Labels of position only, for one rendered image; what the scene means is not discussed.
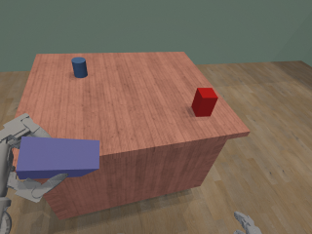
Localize sponge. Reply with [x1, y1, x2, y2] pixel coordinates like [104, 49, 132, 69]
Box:
[16, 136, 100, 180]

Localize table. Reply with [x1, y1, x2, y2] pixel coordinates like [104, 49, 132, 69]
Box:
[12, 52, 250, 220]

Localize left robot forearm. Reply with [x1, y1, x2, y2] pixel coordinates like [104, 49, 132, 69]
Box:
[0, 197, 12, 234]

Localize robot right hand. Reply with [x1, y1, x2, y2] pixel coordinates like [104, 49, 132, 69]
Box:
[233, 211, 262, 234]

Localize robot left hand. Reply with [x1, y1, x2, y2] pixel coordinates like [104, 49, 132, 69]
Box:
[0, 113, 68, 203]

